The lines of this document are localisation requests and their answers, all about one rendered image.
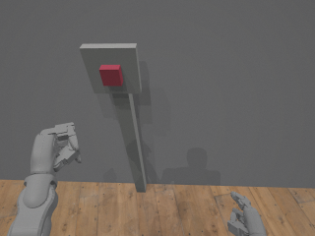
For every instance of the robot left forearm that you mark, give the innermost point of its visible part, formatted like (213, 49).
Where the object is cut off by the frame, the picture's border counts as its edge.
(35, 205)

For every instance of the robot right hand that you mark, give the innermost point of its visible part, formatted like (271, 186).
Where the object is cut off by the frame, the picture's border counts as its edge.
(247, 222)

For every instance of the panel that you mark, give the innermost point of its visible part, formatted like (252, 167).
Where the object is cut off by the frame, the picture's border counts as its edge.
(126, 55)

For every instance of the robot left hand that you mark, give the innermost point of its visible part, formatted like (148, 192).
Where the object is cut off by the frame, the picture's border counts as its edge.
(46, 148)

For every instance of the button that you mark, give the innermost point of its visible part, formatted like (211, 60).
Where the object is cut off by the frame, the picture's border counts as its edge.
(111, 75)

